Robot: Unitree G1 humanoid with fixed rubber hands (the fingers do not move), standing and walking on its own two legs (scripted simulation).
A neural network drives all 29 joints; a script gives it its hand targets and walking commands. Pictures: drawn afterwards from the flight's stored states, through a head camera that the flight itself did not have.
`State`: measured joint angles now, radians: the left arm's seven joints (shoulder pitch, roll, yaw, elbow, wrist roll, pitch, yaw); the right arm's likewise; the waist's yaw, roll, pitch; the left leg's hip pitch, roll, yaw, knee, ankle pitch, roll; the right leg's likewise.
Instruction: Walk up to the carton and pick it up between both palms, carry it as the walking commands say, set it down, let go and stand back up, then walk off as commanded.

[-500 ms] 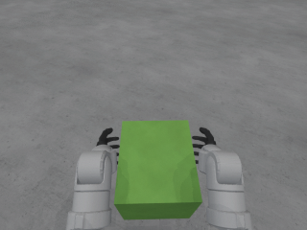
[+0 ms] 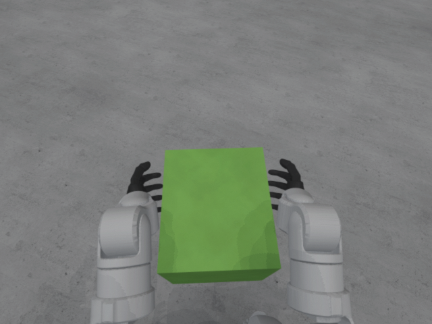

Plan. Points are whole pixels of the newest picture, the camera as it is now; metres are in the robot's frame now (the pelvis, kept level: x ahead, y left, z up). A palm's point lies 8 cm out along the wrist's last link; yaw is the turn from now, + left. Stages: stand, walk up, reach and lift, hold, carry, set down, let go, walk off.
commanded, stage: carry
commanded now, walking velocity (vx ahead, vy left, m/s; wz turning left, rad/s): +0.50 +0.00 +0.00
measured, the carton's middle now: (216, 218) +0.32 -0.01 -0.01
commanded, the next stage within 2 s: none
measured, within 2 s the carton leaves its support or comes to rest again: neither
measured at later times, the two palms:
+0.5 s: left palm (152, 75) +0.66 +0.14 +0.08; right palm (256, 73) +0.68 -0.12 +0.08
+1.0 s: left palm (160, 12) +1.02 +0.15 +0.08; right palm (238, 11) +1.03 -0.11 +0.08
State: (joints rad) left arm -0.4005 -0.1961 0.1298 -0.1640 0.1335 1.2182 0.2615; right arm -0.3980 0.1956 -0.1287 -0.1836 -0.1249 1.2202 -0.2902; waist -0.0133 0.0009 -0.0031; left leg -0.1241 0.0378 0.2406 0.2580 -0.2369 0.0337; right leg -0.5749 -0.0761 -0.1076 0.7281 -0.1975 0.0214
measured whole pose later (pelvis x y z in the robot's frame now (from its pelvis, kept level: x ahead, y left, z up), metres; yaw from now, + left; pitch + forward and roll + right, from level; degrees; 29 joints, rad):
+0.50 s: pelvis +0.36 +0.00 -0.01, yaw +3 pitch +4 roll +0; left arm -0.40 -0.20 0.11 -0.13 0.12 1.22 0.27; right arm -0.38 0.19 -0.13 -0.18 -0.16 1.22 -0.25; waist 0.02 0.00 -0.04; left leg -0.54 0.08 0.17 0.53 -0.10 0.00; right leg 0.01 -0.05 -0.22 0.27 -0.35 0.01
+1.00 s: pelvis +0.72 +0.01 -0.03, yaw +2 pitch +3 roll -1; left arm -0.40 -0.20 0.12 -0.13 0.14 1.23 0.26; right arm -0.40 0.20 -0.14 -0.16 -0.16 1.23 -0.25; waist 0.01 0.03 -0.07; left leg 0.00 0.10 0.20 0.51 -0.48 -0.03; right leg -0.46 -0.03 -0.23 0.50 -0.11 -0.04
